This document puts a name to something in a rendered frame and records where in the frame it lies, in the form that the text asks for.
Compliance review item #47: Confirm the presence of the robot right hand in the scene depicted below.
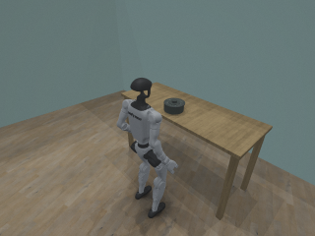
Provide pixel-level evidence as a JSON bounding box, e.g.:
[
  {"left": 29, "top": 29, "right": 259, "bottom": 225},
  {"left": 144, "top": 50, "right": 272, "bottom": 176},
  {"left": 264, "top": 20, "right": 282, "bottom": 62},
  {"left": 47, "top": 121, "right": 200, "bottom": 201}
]
[{"left": 165, "top": 159, "right": 178, "bottom": 175}]

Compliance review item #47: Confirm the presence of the pot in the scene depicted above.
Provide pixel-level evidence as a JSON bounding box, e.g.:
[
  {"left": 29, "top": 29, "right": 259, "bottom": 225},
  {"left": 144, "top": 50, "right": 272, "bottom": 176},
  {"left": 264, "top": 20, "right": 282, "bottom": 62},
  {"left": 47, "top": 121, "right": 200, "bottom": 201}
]
[{"left": 163, "top": 105, "right": 184, "bottom": 115}]

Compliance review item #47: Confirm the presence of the lid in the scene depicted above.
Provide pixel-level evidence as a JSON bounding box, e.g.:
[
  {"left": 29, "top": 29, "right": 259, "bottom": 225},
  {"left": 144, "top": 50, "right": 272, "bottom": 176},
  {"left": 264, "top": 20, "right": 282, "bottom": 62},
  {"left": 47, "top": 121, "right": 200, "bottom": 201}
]
[{"left": 163, "top": 97, "right": 185, "bottom": 108}]

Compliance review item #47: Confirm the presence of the left robot foot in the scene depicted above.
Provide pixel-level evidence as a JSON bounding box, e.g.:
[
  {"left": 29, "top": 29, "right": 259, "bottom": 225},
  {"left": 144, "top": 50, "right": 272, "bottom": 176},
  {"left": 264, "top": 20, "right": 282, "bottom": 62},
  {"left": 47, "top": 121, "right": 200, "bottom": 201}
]
[{"left": 135, "top": 185, "right": 152, "bottom": 200}]

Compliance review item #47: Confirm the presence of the left robot forearm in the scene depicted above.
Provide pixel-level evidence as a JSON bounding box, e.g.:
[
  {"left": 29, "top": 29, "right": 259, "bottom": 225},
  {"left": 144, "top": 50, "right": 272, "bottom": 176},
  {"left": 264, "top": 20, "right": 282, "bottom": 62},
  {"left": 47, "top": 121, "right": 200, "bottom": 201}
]
[{"left": 122, "top": 123, "right": 132, "bottom": 134}]

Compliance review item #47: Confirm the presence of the right robot upper arm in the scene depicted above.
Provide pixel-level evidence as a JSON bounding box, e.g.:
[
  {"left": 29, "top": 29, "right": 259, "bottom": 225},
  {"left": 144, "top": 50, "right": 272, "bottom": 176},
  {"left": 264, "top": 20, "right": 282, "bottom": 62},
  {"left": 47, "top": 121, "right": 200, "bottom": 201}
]
[{"left": 148, "top": 109, "right": 162, "bottom": 148}]

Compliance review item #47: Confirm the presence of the robot right shin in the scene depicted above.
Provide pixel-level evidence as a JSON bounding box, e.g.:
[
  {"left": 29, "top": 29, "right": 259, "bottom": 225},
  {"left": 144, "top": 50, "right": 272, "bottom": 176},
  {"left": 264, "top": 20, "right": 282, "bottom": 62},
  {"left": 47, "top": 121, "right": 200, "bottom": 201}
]
[{"left": 152, "top": 180, "right": 166, "bottom": 211}]

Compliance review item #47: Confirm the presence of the left robot upper arm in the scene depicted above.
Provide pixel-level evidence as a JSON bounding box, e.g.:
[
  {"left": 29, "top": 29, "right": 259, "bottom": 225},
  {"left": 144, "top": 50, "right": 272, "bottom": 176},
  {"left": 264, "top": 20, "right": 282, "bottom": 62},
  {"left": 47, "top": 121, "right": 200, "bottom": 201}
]
[{"left": 116, "top": 99, "right": 134, "bottom": 130}]

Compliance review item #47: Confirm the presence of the right robot forearm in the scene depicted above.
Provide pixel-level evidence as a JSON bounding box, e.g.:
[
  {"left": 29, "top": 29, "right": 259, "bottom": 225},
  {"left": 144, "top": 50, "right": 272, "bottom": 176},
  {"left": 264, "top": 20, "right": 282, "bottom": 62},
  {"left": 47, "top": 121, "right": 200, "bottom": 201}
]
[{"left": 153, "top": 141, "right": 170, "bottom": 165}]

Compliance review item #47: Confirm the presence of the table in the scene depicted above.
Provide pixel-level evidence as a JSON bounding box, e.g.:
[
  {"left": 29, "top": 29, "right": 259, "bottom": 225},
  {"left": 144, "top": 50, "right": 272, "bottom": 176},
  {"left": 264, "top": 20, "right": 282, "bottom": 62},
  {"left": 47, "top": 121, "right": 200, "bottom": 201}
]
[{"left": 121, "top": 82, "right": 273, "bottom": 220}]

